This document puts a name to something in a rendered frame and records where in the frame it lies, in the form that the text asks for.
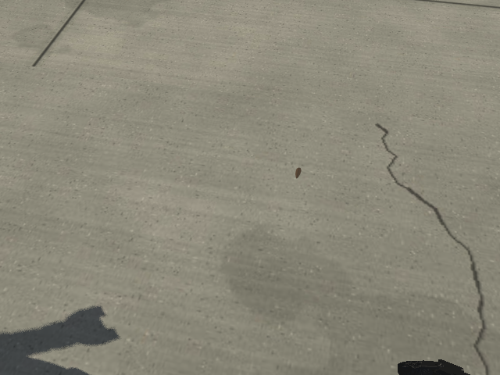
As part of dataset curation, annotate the robot right hand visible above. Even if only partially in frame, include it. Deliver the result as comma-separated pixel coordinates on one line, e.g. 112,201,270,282
398,359,470,375

